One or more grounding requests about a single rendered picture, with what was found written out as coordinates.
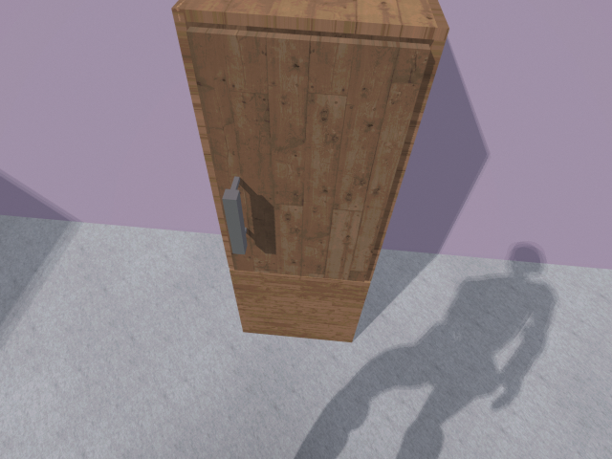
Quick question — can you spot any cupboard door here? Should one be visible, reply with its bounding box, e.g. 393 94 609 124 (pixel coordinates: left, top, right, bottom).
186 27 430 282

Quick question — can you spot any handle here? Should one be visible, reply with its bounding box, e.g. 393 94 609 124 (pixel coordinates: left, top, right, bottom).
222 176 248 254

